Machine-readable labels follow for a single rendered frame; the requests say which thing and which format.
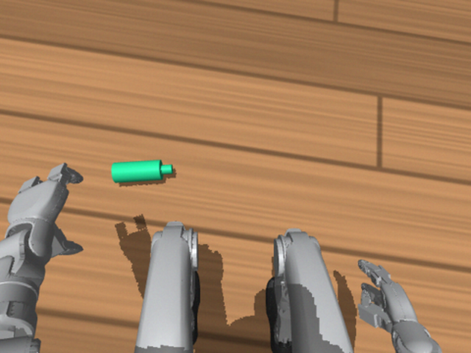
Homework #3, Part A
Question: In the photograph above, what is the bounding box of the bottle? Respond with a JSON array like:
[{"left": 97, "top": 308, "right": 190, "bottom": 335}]
[{"left": 111, "top": 160, "right": 173, "bottom": 183}]

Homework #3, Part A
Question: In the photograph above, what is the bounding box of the right robot foot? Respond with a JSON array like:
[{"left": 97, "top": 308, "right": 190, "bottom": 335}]
[{"left": 266, "top": 277, "right": 292, "bottom": 353}]

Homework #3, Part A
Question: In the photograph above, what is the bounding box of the left robot hand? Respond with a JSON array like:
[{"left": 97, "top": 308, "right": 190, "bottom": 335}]
[{"left": 7, "top": 163, "right": 83, "bottom": 258}]

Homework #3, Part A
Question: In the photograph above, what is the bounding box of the right robot hand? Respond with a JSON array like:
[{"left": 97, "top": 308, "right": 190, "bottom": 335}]
[{"left": 358, "top": 260, "right": 419, "bottom": 334}]

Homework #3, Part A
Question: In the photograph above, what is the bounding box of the left robot arm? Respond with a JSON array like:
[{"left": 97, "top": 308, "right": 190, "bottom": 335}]
[{"left": 0, "top": 218, "right": 55, "bottom": 353}]

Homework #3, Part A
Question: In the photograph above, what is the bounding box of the right robot arm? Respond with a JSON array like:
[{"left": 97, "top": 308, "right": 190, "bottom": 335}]
[{"left": 392, "top": 321, "right": 442, "bottom": 353}]

